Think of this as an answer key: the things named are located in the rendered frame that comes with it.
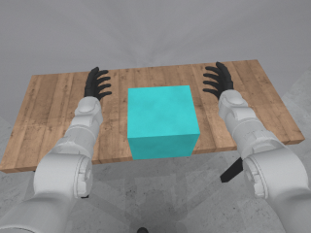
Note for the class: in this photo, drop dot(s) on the table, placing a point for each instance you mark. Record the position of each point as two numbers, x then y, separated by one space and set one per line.
50 101

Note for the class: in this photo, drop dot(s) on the robot right hand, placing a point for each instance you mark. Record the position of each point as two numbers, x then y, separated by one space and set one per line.
223 78

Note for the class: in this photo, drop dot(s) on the left robot upper arm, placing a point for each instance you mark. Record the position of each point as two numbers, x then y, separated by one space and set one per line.
62 179

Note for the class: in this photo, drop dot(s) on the robot right forearm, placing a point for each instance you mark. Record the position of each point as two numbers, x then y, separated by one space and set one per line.
245 128

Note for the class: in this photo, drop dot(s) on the robot left hand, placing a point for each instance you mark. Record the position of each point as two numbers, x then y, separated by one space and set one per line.
93 86

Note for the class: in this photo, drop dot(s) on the carton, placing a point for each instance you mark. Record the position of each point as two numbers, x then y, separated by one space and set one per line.
161 122

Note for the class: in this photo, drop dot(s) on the robot left forearm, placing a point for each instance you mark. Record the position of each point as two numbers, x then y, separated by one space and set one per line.
82 133

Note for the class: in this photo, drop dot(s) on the right robot upper arm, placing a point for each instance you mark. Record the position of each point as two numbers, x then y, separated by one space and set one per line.
277 177

